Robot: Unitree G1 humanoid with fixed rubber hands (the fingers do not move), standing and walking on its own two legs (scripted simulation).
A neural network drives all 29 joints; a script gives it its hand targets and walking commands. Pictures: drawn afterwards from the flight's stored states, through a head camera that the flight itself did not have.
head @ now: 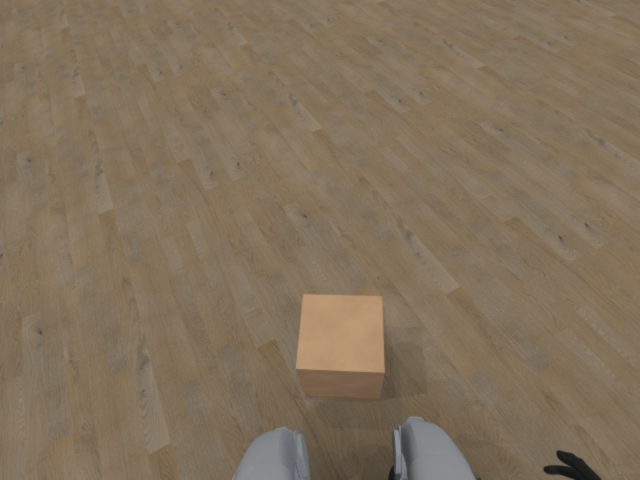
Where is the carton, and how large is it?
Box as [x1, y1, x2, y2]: [296, 294, 384, 400]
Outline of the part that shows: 303,294 296,370 305,395 313,397 378,400 384,374 381,296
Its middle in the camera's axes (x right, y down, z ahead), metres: +0.07 +0.32 +1.07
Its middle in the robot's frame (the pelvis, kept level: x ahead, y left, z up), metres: +0.48 +0.00 -0.58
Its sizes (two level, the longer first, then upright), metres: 0.210 0.200 0.250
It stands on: the floor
